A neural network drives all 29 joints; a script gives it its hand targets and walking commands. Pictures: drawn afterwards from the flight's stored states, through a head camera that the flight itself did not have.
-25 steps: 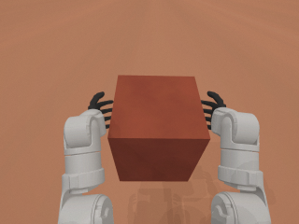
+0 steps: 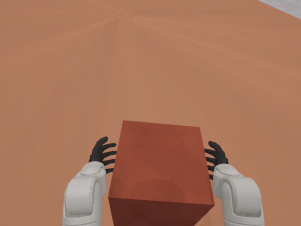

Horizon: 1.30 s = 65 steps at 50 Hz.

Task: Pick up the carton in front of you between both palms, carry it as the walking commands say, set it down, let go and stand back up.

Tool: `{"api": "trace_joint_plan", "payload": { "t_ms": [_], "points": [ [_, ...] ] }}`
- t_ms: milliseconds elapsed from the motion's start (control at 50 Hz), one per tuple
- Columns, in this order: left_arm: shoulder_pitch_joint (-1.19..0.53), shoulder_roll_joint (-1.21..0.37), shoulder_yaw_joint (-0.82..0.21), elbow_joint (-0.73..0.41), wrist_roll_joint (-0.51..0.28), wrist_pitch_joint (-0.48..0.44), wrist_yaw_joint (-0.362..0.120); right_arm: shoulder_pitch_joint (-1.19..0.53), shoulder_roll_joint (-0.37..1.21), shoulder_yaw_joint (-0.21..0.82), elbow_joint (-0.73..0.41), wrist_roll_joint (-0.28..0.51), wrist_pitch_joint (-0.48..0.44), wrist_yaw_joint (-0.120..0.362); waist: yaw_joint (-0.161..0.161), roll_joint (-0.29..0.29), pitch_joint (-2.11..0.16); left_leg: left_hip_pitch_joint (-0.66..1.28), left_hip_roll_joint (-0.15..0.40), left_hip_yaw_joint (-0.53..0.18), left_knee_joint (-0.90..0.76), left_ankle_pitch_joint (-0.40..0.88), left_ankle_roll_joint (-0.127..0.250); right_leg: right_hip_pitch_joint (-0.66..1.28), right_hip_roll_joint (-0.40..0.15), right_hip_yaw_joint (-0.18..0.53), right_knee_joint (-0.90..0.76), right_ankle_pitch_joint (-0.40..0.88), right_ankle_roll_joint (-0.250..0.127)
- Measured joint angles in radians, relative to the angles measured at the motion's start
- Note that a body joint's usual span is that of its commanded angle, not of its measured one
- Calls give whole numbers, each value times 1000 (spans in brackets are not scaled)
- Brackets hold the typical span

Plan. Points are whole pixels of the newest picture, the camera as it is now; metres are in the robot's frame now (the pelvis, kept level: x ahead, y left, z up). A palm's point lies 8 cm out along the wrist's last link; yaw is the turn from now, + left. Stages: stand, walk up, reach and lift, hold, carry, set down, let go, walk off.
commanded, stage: carry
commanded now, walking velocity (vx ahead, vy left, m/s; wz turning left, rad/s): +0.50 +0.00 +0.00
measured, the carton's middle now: (155, 179) +0.28 -0.01 -0.01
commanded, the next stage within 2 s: none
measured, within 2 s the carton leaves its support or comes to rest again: neither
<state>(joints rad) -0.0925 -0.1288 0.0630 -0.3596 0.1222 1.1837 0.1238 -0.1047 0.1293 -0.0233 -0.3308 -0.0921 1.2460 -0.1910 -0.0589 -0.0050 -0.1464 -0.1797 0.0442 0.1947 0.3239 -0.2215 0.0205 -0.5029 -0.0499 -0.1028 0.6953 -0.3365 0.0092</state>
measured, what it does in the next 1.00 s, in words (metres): walks ahead: right foot, then left foot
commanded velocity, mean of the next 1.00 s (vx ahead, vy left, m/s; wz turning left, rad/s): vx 0.20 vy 0.00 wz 0.00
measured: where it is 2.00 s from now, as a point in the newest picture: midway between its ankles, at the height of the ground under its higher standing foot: (148, 193)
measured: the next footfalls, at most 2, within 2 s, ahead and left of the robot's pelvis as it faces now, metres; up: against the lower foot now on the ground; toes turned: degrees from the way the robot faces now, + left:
right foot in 0.12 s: +0.25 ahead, -0.13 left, +0.00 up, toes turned -8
left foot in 0.56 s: +0.51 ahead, +0.11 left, +0.00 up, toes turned +14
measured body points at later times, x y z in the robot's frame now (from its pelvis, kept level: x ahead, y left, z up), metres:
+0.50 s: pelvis +0.31 -0.02 +0.00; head +0.29 -0.02 +0.45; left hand +0.56 +0.16 +0.09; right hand +0.59 -0.14 +0.09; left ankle +0.42 +0.11 -0.72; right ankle +0.21 -0.12 -0.75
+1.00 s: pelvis +0.54 +0.01 -0.01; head +0.51 +0.00 +0.44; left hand +0.81 +0.17 +0.10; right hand +0.82 -0.13 +0.09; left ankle +0.47 +0.10 -0.75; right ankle +0.52 -0.09 -0.75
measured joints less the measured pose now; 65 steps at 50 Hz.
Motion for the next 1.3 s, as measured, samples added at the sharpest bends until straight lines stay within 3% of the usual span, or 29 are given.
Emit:
{"api": "trace_joint_plan", "payload": {
  "t_ms": [120, 160, 200, 240, 280, 320, 400, 540, 560, 580, 600, 640, 680, 760, 840, 880, 980, 1140, 1240, 1300],
  "points": [
    [34, 1, -9, -61, -5, 24, 13, 4, -1, 15, -34, 4, 27, 1, 35, 8, -41, 144, 23, -17, 84, -178, -56, 50, -23, -74, -220, 179, -5],
    [26, 1, -14, -54, -11, 23, 17, -6, -1, 2, -41, 1, 38, 2, 49, 51, -63, 154, 66, -36, 172, -265, -69, 63, -2, -103, -158, 229, -47],
    [-8, 0, -25, -7, -15, 33, 27, -4, -1, -21, -36, -4, 41, 1, 59, 68, -81, 69, 86, -85, 377, -282, -47, 73, 3, -131, -103, 131, -76],
    [-36, -2, -24, 39, -20, 43, 33, -8, -1, -40, -21, -7, 51, -1, 77, 40, -72, -63, 51, -116, 612, -299, -35, 102, -13, -137, -117, 99, -64],
    [-43, -3, -10, 50, -22, 48, 33, -25, 0, -39, -2, -11, 58, -1, 94, 17, -43, -181, 29, -111, 732, -283, -30, 149, -16, -131, -175, 101, -61],
    [-37, -3, 4, 38, -24, 46, 33, -38, 2, -28, 11, -15, 54, 0, 105, 1, -16, -268, 18, -97, 704, -233, -30, 201, -15, -119, -248, 114, -56],
    [-24, -2, 3, -3, -31, 32, 38, -33, 2, -17, -12, -14, 28, 3, 110, -4, 12, -364, 33, -78, 482, -91, -28, 305, -6, -108, -356, 110, -42],
    [-26, -2, -24, -79, -36, 38, 47, -4, 0, -12, -112, -7, 19, 0, 84, -13, 10, -300, 19, 5, 144, 115, -19, 485, -20, -93, -351, -40, 18],
    [-33, -2, -23, -87, -32, 43, 46, -14, 1, -15, -115, -6, 22, 1, 81, -9, 9, -267, 15, 17, 115, 155, -6, 492, -25, -88, -296, -85, 30],
    [-41, -2, -12, -84, -29, 45, 44, -25, 2, -13, -98, -5, 15, 1, 72, -26, 8, -261, 5, 30, 142, 174, 37, 474, -50, -82, -208, -128, 38],
    [-48, -3, 1, -75, -27, 48, 43, -39, 3, -11, -74, -4, 9, -1, 61, -40, 11, -260, -1, 42, 181, 138, 57, 427, -66, -61, -79, -124, 41],
    [-57, -4, 16, -47, -19, 56, 40, -62, 6, -16, -30, -6, 14, -2, 48, -37, 27, -237, 5, 46, 202, 62, 62, 306, -38, 2, 165, -177, 38],
    [-56, -4, 10, -17, -7, 62, 38, -62, 6, -22, -3, -10, 20, 0, 37, -29, 47, -190, 11, 43, 158, 56, 27, 220, -9, 16, 221, -203, 28],
    [-54, -4, -7, 0, 3, 52, 36, -51, 5, -31, -2, -13, 15, 5, 23, -23, 88, -111, 4, 36, 75, 52, 36, 145, 5, -5, -25, -116, 25],
    [-54, -5, -14, -43, -1, 35, 43, -48, 4, -29, -42, -3, -9, 4, 32, -34, 115, -53, -15, 29, 118, -19, 21, 179, -10, -34, -246, 199, -5],
    [-41, -3, -23, -52, -5, 27, 48, -45, 4, -30, -52, -3, -8, 4, 40, -5, 94, -33, -1, 17, 147, -65, 10, 207, 0, -47, -228, 171, -28],
    [-53, -4, -13, -42, -5, 48, 45, -55, 5, -26, -51, -12, 16, -1, 57, 36, 4, -5, 16, 0, 160, -120, -13, 244, 13, -62, -214, 62, -28],
    [-58, -5, -1, 58, 2, 64, 39, -67, 6, -28, 32, -35, 44, -4, 67, 12, -31, 7, 22, -16, 202, -92, -50, 256, 11, -53, -167, 68, -19],
    [-60, -5, 1, 14, -12, 71, 54, -70, 7, -29, 4, -24, 36, -4, 60, -7, 9, 49, 20, -9, 132, -61, -50, 240, 6, -58, -122, 113, -9],
    [-65, -5, 2, -21, -15, 62, 60, -79, 9, -28, -19, -19, 21, -4, 62, -3, 25, 40, 23, 2, 158, -42, -42, 290, 10, -66, -207, 105, -4]
  ]
}}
